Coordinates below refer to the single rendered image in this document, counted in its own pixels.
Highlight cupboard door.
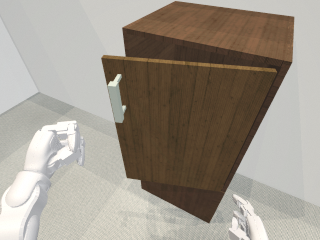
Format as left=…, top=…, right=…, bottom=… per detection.
left=101, top=55, right=277, bottom=192

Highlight left robot hand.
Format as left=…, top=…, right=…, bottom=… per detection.
left=23, top=120, right=86, bottom=179

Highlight right robot hand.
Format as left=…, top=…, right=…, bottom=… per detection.
left=229, top=194, right=269, bottom=240

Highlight left robot forearm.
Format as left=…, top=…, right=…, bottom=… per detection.
left=0, top=170, right=52, bottom=240

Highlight handle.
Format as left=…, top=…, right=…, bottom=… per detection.
left=107, top=74, right=126, bottom=123

